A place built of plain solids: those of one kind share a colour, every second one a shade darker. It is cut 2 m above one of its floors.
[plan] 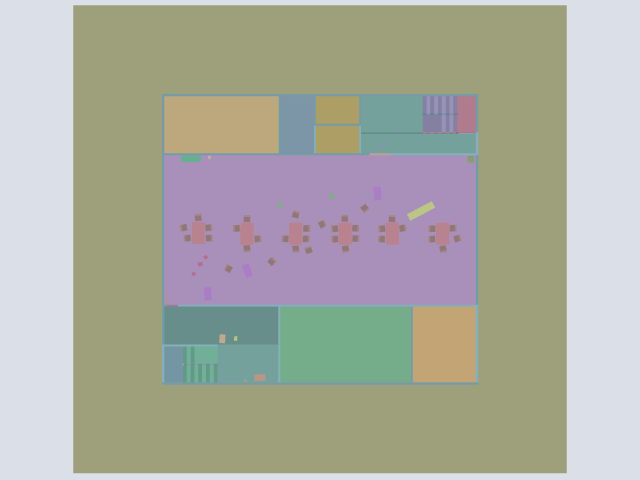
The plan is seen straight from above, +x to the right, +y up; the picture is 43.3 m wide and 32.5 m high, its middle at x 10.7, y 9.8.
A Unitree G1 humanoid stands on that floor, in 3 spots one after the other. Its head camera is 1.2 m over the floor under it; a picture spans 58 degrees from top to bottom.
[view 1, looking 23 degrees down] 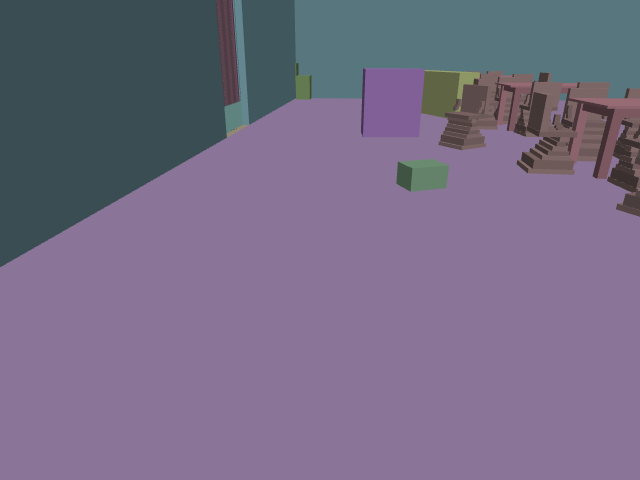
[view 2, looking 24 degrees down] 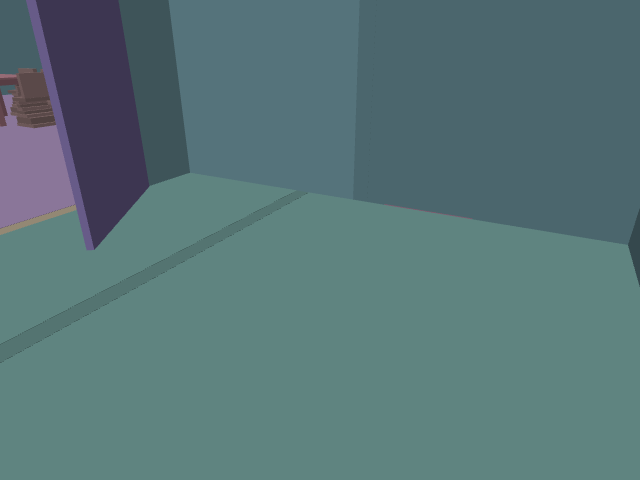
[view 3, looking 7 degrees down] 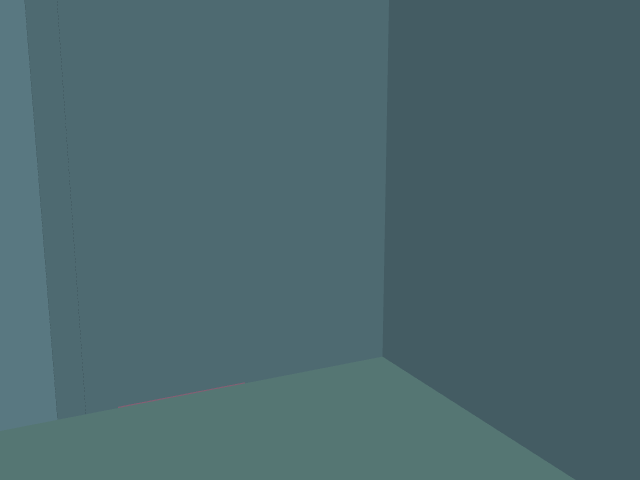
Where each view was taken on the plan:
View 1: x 7.22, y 13.32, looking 6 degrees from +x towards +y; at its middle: floor_dining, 3.07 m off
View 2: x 16.75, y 18.95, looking -152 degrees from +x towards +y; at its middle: floor_lobby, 2.95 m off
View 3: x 15.97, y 17.88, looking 155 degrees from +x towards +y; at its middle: wall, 2.77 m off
